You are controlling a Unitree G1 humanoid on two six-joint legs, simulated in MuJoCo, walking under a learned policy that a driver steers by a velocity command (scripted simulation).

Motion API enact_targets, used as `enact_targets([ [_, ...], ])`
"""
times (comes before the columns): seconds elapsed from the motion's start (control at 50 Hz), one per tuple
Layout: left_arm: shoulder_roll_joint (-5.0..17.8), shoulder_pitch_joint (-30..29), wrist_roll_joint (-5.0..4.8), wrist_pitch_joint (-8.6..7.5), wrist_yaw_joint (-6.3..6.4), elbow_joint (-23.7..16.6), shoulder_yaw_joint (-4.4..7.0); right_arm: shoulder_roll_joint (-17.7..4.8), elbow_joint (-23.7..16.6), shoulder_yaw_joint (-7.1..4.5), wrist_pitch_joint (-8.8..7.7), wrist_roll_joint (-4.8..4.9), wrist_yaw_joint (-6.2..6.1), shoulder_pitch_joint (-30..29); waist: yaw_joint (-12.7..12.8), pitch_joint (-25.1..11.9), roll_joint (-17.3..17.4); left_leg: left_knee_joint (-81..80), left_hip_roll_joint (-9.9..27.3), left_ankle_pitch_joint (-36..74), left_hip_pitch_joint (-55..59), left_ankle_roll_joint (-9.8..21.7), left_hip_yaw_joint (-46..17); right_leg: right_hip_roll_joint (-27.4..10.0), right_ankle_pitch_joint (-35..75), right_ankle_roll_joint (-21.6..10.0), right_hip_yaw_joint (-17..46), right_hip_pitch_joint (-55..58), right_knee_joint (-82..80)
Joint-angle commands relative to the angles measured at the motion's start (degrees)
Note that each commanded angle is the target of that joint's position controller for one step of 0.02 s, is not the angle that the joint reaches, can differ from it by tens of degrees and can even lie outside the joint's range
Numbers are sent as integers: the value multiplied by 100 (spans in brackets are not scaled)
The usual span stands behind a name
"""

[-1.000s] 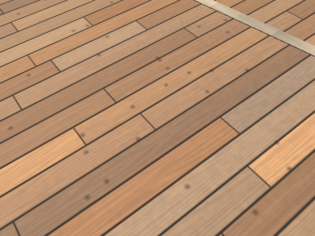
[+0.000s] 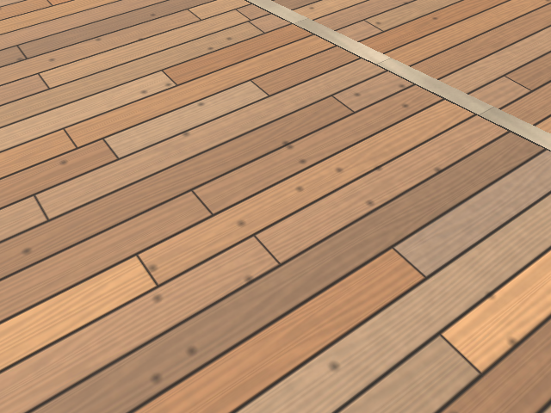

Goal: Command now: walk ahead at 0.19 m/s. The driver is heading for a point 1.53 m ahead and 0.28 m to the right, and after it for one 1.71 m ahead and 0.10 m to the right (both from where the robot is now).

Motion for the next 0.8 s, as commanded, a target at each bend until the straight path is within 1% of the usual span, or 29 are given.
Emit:
enact_targets([
  [0.02, 360, -275, -73, -225, -15, -376, 71, -1074, -92, -244, -176, 66, 2, 413, -221, 710, 956, -1833, 1238, -3126, -330, 928, -1934, 311, -808, -199, -402, -1236, 593],
  [0.04, 333, -314, -107, -314, -59, -404, 70, -1160, -64, -276, -241, 75, 18, 461, -229, 776, 1143, -2078, 1597, -3113, -418, 1160, -2486, 199, -557, -282, -262, -1278, 955],
  [0.08, 384, -162, -164, -456, -161, -378, 96, -1080, -174, -251, -325, 95, 40, 144, -13, 792, 1059, -2093, 1730, -2603, -556, 1204, -2539, 14, -678, -527, -79, -1096, 782],
  [0.12, 398, 656, -146, -535, -218, 8, 149, -936, -373, -203, -310, 160, 70, -503, 478, 597, 759, -1534, 1107, -1648, -1274, 770, -1481, 169, 176, -648, -264, 561, -618],
  [0.14, 585, 1211, -80, -531, -219, 240, 225, -690, -463, -137, -336, 103, 83, -659, 632, 338, 189, -488, 640, -851, -1737, 471, -793, -140, 351, -650, 321, 1402, -886],
  [0.16, 1155, 1888, -64, -546, -230, 362, 372, -321, -662, -43, -413, 53, 86, -820, 776, 72, -1364, 1433, -94, -553, -2609, 22, 224, -1314, -626, -1139, 2406, 2081, -1900],
  [0.18, 1272, 1932, 0, -596, -294, 352, 356, -598, -783, -116, -520, 108, 81, -874, 703, 232, -1582, 2620, -156, -1352, -3336, -11, -49, -2086, -848, -1691, 3944, 2042, -2364],
  [0.2, 894, 1479, 5, -644, -287, 223, 240, -716, -693, -151, -590, 187, 124, -658, 408, 560, -889, 3278, 228, -1000, -3718, 87, -343, -2054, -702, -1676, 3592, 1955, -2294],
  [0.22, 695, 1258, -5, -676, -294, 127, 191, -681, -567, -141, -633, 211, 174, -455, 289, 600, -664, 3404, 413, -433, -3814, 186, -314, -1753, -369, -1465, 2935, 1983, -2271],
  [0.24, 721, 1121, -13, -673, -316, 80, 189, -683, -527, -161, -666, 174, 191, -474, 235, 581, -475, 3292, 561, 10, -3883, 235, -210, -1571, 114, -1272, 2439, 2032, -2304],
  [0.26, 623, 1102, -7, -645, -325, 72, 147, -720, -555, -192, -677, 122, 215, -627, 238, 580, -440, 3086, 686, 338, -3847, 229, -143, -1448, 953, -1125, 1988, 2025, -2320],
  [0.3, 411, 1357, 34, -558, -301, 148, 75, -506, -579, -166, -656, 68, 297, -750, 274, 379, -575, 2718, 685, 711, -3508, 114, 125, -1143, 2312, -1022, 1240, 1947, -2295],
  [0.36, 569, 1424, 39, -468, -191, 138, 86, -219, -855, -55, -607, 49, 344, -1403, 365, 491, -445, 1634, 554, 1257, -3186, -112, 372, -948, 2724, -1048, 717, 1476, -2460],
  [0.4, 720, 1465, 42, -458, -136, 131, 112, -154, -1040, 10, -609, 68, 366, -1863, 450, 616, -498, 783, 395, 1757, -2670, -165, 515, -859, 2511, -1032, 506, 1036, -2650],
  [0.44, 801, 1601, 3, -474, -119, 200, 148, -242, -1166, 25, -605, 99, 397, -2128, 475, 739, -578, 346, 314, 2023, -2357, -133, 550, -969, 2396, -1068, 463, 929, -2787],
  [0.5, 823, 1568, -77, -462, -116, 266, 207, -455, -1317, -8, -628, 121, 451, -2236, 289, 767, -588, -69, 323, 2012, -2233, 105, 373, -1236, 2925, -978, 390, 1406, -2595],
  [0.54, 935, 1417, -53, -409, -114, 223, 265, -707, -1261, -119, -650, 107, 456, -1835, -40, 339, -688, -98, 123, 1746, -1573, 309, 462, -1317, 4650, -852, 275, 1767, -1940],
  [0.56, 975, 1331, -24, -355, -115, 197, 287, -882, -1099, -223, -641, 111, 427, -1222, -375, -96, -771, -57, -48, 1613, -786, 444, 573, -1246, 5653, -767, 154, 1777, -1193],
  [0.58, 919, 1275, 15, -301, -116, 148, 264, -1093, -792, -359, -609, 129, 376, -244, -826, -671, -722, -104, -116, 1642, 466, 607, 611, -1008, 5931, -610, 0, 1393, -60],
  [0.6, 739, 1314, 109, -294, -121, 8, 178, -1442, -563, -463, -567, 58, 305, 812, -1136, -1426, -163, 69, 922, 1232, 2294, 957, -620, -728, 4207, -470, -79, -8, 1699],
  [0.62, -262, 2145, 56, -415, -210, -22, -82, -1753, -411, -500, -561, 1, 347, 1198, -580, -2409, 1532, -798, 2393, -366, 3908, 2019, -3697, 490, -609, -120, 144, -2027, 3828],
  [0.64, 355, 1609, -132, -590, -235, -18, 52, -1163, -405, -346, -579, 44, 364, 944, -797, -1950, 1054, -1562, 2226, -996, 3436, 1825, -4236, 343, -1067, -259, 847, -2656, 4556],
  [0.66, 710, 958, -299, -696, -241, -272, 167, -943, -491, -273, -619, 50, 352, 340, -631, -915, 894, -1690, 2053, -632, 2528, 1537, -3282, 37, -599, -374, 676, -3071, 4650],
  [0.68, 748, 648, -279, -744, -197, -336, 176, -809, -596, -225, -665, 19, 361, -155, -415, -519, 316, -1829, 1860, 165, 1596, 1386, -2542, -289, -23, -406, 570, -2786, 4375],
  [0.7, 739, 531, -184, -725, -154, -335, 234, -648, -625, -180, -701, -45, 385, -413, -223, -258, 165, -1943, 1634, 855, 878, 1281, -1941, -481, 306, -377, 490, -2498, 4048],
  [0.72, 635, 684, -132, -654, -145, -317, 250, -532, -594, -140, -727, -115, 394, -503, -1, -252, 295, -2095, 1443, 1119, 445, 1215, -1532, -645, 504, -366, 537, -2097, 3851],
  [0.74, 482, 783, -115, -583, -145, -306, 240, -494, -544, -127, -734, -107, 407, -494, 94, -223, 386, -2234, 1361, 1196, 189, 1231, -1336, -690, 543, -336, 511, -1907, 3672],
  [0.76, 386, 788, -100, -524, -143, -328, 232, -524, -480, -126, -747, -72, 399, -418, 147, -137, 399, -2357, 1326, 1290, -24, 1277, -1151, -733, 529, -294, 453, -1872, 3488],
  [0.8, 392, 411, -55, -450, -127, -513, 239, -707, -365, -152, -767, -58, 336, -233, 144, 116, 347, -2577, 1323, 1374, -277, 1347, -908, -814, 809, -158, 365, -2160, 3004],
])
Keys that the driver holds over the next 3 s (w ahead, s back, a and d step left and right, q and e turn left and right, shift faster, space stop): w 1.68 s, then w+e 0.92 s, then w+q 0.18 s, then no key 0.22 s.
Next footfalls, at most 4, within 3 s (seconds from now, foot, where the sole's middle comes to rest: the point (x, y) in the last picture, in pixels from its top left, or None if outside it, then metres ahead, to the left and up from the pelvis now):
0.60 left None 0.41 0.10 -0.77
1.12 right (345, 346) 0.71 -0.15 -0.77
1.66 left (259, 253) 1.02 0.09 -0.77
2.22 right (340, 190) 1.29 -0.18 -0.77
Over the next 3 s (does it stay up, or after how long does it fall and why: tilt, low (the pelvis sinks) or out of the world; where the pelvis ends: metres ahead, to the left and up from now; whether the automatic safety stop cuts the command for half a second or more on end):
stays up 1.55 -0.17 0.01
